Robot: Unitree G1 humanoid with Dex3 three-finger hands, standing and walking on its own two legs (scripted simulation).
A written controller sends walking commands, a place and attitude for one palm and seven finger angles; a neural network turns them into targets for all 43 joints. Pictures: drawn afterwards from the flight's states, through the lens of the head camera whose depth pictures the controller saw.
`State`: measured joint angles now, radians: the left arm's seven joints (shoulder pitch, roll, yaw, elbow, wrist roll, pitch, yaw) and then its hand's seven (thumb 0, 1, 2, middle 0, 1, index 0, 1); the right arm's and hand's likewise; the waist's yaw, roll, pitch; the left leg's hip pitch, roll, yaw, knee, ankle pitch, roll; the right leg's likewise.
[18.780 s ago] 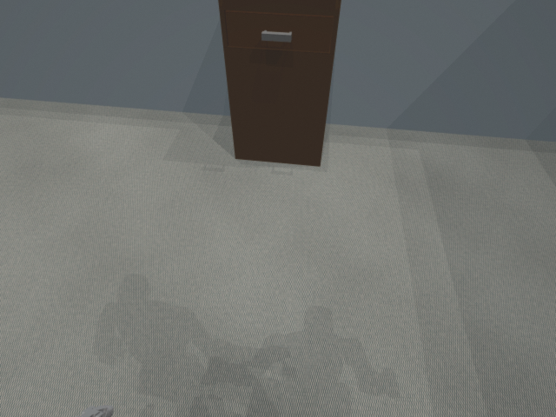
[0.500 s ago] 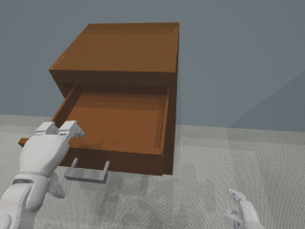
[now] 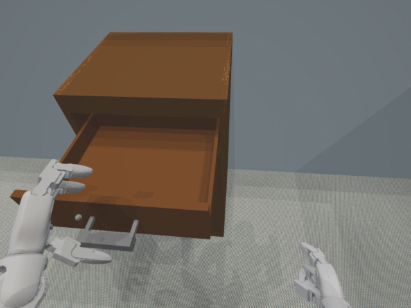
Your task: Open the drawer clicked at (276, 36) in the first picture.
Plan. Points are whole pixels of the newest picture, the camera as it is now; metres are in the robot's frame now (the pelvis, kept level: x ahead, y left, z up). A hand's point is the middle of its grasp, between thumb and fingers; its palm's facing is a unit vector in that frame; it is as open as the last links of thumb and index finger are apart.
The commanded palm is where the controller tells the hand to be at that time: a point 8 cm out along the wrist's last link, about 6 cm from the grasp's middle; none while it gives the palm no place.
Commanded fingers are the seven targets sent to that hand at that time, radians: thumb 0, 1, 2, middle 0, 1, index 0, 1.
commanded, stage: draw the hand back to the body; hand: left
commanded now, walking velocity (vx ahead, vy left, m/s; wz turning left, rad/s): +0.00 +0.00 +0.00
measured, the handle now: (110, 231) +0.27 +0.27 -0.06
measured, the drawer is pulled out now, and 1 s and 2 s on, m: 0.30 0.30 0.30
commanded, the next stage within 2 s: step back with the hand held close in 0.86 s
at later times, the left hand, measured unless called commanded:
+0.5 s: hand (71, 216) +0.19 +0.23 +0.16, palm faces +0.39 -0.83 -0.40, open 10.0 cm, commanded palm +0.14 +0.27 +0.17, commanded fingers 0.00 0.65 0.80 -0.22 -0.46 -0.22 -0.46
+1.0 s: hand (62, 224) +0.18 +0.23 +0.16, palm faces +0.42 -0.82 -0.39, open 7.5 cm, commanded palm +0.13 +0.27 +0.17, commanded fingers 0.00 0.90 0.90 -0.20 -0.30 -0.20 -0.30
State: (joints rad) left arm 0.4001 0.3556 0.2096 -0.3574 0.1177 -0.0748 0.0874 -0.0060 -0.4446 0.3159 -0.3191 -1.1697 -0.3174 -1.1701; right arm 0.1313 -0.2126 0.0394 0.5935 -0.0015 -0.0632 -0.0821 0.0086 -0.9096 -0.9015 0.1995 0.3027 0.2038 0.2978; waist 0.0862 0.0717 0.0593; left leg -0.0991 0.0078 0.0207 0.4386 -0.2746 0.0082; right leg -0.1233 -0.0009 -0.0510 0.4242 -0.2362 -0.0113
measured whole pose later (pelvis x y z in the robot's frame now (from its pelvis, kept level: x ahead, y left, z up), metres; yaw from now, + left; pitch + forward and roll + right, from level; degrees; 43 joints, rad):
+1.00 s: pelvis +0.00 -0.01 +0.00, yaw +0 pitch -4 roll -1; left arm 0.53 0.31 0.29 -0.45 -0.05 -0.13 0.11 0.01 0.88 0.89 -0.21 -0.31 -0.21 -0.31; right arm 0.19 -0.21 0.01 0.63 0.00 -0.14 -0.07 0.01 -0.91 -0.90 0.20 0.30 0.20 0.30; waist 0.07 0.07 0.03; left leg -0.08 0.02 0.01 0.42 -0.26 0.00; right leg -0.10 0.01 -0.06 0.39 -0.22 -0.02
